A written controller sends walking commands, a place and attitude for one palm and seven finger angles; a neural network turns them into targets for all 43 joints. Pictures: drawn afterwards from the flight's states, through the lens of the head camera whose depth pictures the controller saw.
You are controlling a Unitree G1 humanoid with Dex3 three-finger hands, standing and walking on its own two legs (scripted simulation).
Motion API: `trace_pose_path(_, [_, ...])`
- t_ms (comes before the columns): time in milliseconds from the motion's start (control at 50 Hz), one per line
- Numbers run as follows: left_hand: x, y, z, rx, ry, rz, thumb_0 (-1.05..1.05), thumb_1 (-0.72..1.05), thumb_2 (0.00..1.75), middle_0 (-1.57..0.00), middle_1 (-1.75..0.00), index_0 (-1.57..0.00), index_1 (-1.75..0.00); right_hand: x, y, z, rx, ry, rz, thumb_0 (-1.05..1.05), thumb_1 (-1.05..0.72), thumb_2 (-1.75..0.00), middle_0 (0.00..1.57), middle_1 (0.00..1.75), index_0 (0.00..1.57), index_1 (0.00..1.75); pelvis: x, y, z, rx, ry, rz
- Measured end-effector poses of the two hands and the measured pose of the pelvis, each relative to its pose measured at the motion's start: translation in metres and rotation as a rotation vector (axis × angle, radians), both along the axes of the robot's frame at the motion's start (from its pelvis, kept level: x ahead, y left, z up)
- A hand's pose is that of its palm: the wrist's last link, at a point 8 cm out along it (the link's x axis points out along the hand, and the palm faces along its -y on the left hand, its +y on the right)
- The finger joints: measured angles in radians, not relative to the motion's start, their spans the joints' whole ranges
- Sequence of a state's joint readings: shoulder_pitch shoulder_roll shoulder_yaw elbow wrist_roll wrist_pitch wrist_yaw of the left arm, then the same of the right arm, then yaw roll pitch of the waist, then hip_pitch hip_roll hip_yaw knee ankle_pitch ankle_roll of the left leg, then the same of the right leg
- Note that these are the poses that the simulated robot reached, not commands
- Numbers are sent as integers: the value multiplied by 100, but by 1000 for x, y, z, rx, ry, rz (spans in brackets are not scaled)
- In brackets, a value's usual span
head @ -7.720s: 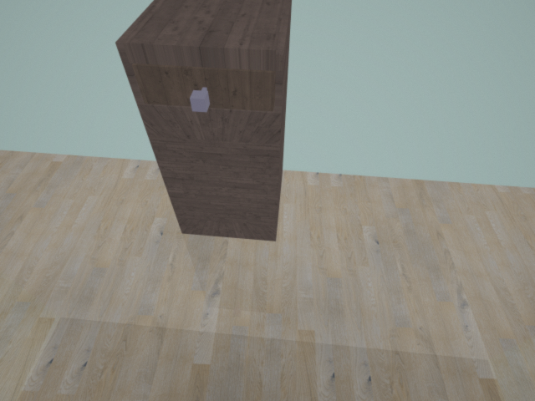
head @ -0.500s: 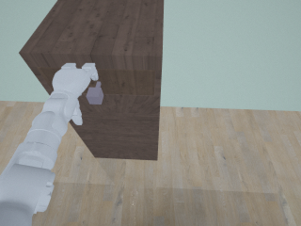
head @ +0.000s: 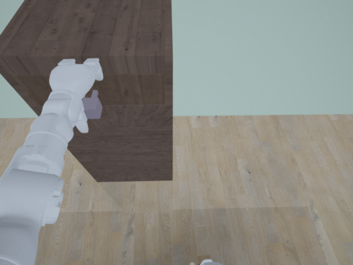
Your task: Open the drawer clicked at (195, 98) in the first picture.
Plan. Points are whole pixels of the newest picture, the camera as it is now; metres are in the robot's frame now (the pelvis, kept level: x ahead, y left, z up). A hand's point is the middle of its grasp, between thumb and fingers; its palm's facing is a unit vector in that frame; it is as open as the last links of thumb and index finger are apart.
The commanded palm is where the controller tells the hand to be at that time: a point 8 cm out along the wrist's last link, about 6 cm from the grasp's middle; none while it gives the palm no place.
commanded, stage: move the hooked fingers above the handle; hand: left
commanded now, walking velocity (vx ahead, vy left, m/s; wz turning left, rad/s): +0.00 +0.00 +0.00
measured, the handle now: (93, 102) +0.54 +0.20 +0.00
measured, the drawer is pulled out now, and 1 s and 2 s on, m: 0.00 0.00 0.00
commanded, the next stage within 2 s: lower the fingers behind the handle in 1.22 s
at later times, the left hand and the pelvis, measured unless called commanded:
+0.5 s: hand (79, 96) +0.50 +0.21 +0.07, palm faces -0.05 -0.02 -1.00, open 13.7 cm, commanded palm +0.48 +0.23 +0.12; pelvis -0.01 +0.00 -0.01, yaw -1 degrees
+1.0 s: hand (79, 95) +0.50 +0.20 +0.07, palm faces -0.02 -0.03 -1.00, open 13.6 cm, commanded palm +0.48 +0.21 +0.13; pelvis +0.01 +0.01 +0.00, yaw +0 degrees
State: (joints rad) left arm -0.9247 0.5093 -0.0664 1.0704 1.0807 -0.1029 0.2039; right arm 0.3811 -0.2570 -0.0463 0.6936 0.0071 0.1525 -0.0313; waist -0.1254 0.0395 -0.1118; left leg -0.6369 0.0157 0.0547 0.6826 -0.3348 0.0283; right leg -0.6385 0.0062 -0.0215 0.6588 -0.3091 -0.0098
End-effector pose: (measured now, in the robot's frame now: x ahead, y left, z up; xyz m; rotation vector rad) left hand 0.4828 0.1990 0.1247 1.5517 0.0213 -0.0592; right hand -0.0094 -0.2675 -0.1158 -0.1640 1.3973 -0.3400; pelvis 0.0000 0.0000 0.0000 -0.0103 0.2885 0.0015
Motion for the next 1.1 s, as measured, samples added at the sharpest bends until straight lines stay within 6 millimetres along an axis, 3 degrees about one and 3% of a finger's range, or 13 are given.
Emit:
trace_pose_path(420, [0,3,-1,-5,-10,-17,0,-49,30,-33,-123,-35,-121,-1,-2,0,-37,-51,7,0,-91,-90,20,29,20,30,-13,2,-5,-2,18,-9])
trace_pose_path(640, [-3,31,-9,14,34,44,0,-48,30,-32,-121,-33,-120,-11,3,0,-35,-9,0,0,-91,-90,20,29,20,30,-11,6,-5,-6,24,-7])
trace_pose_path(720, [-6,29,-7,4,28,-2,0,-48,30,-32,-121,-32,-120,-12,5,1,-32,22,11,0,-91,-90,20,29,20,30,-6,8,-4,-10,21,5])
trace_pose_path(840, [-2,14,-3,-30,-27,-50,0,-49,30,-32,-121,-32,-120,0,7,0,-18,29,25,1,-91,-90,20,29,20,30,2,11,-4,-13,20,12])
trace_pose_path(1100, [-1,6,2,-2,-5,22,0,-49,30,-33,-121,-34,-123,44,14,-6,39,-72,47,0,-91,-90,20,29,20,30,9,6,0,-4,-4,6])
